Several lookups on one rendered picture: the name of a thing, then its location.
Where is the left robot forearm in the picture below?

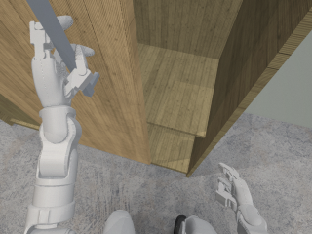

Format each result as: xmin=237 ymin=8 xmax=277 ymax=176
xmin=22 ymin=105 xmax=82 ymax=234

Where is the right robot forearm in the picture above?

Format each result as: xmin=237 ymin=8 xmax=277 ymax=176
xmin=235 ymin=204 xmax=269 ymax=234

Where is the robot thigh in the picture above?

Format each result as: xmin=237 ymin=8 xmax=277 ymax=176
xmin=179 ymin=217 xmax=217 ymax=234
xmin=102 ymin=210 xmax=136 ymax=234

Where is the handle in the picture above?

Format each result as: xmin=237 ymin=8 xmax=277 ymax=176
xmin=26 ymin=0 xmax=100 ymax=97

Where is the wardrobe door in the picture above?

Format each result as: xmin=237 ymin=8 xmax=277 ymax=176
xmin=0 ymin=0 xmax=151 ymax=165
xmin=0 ymin=94 xmax=41 ymax=127

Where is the robot right hand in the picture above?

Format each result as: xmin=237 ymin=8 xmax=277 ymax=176
xmin=215 ymin=162 xmax=254 ymax=213

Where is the robot left hand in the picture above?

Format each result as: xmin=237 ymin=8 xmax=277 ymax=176
xmin=29 ymin=15 xmax=95 ymax=108

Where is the robot left thigh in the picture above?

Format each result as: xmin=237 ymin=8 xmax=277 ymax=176
xmin=102 ymin=210 xmax=136 ymax=234

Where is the robot right thigh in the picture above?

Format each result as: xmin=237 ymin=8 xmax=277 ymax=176
xmin=179 ymin=217 xmax=217 ymax=234

